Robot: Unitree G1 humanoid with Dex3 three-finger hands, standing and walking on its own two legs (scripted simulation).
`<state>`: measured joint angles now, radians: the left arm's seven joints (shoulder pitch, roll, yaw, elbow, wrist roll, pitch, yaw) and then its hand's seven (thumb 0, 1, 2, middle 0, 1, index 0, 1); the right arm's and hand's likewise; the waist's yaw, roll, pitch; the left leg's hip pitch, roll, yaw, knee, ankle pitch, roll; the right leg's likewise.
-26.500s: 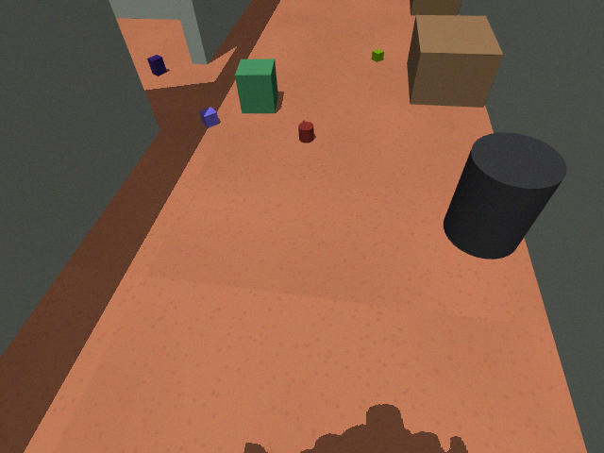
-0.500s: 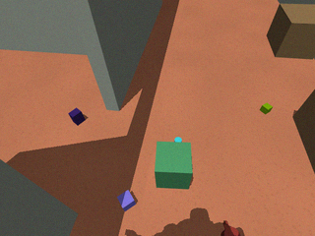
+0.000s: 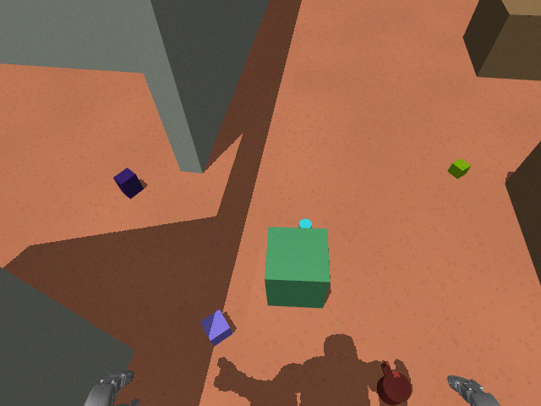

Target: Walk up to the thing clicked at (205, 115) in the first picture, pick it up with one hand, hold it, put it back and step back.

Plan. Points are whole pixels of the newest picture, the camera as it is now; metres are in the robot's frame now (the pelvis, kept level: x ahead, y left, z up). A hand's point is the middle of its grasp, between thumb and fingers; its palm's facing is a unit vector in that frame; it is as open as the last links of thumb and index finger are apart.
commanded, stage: rise first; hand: left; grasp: from above
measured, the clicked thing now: (216, 327) +0.43 +0.24 -0.73
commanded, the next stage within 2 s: none
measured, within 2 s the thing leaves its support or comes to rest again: neither
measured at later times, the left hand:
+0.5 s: hand out of the picture +0.14 +0.27 -0.22, palm faces -0.13 -0.86 -0.50, open 13.9 cm
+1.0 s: hand out of the picture +0.15 +0.29 -0.28, palm faces -0.23 -0.70 -0.68, open 13.9 cm
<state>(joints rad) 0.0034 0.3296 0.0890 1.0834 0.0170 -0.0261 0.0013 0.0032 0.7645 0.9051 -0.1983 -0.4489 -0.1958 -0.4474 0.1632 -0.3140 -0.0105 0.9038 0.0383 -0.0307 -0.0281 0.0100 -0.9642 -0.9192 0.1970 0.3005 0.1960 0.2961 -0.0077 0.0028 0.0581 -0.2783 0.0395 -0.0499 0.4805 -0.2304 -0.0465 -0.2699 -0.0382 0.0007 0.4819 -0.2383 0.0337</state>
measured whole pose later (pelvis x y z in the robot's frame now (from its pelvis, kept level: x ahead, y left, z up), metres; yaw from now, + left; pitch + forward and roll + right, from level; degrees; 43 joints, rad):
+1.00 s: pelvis -0.01 +0.01 -0.13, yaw -1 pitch +24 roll -2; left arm 0.10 0.29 0.12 0.57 0.43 0.30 0.21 -0.01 -0.46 0.90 -0.09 -1.05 -0.10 -1.04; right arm 0.15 -0.23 -0.03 0.59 -0.01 -0.15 -0.06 0.01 -0.86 -0.89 0.20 0.30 0.20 0.30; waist -0.02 0.01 -0.16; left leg -1.19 0.03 -0.08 1.37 -0.59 -0.05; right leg -1.16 -0.03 0.02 1.33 -0.58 0.05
